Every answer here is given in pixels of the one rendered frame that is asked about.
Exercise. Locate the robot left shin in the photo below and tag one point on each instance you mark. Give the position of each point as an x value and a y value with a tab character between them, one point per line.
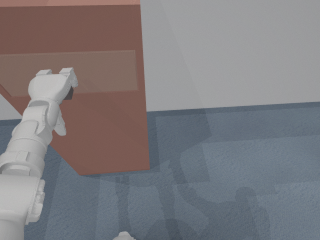
124	233

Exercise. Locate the left robot hand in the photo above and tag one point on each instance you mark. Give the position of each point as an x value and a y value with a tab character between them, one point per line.
54	87

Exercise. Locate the cabinet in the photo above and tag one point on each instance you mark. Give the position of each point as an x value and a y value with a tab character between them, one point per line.
106	132

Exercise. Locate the left robot upper arm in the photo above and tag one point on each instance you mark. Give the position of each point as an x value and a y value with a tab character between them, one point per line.
21	202

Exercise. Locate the left robot forearm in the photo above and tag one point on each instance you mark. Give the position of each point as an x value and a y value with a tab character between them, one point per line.
25	152

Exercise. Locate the handle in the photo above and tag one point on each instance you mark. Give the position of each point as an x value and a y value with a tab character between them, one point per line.
70	94

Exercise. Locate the drawer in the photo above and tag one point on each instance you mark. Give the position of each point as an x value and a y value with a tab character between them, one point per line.
96	71

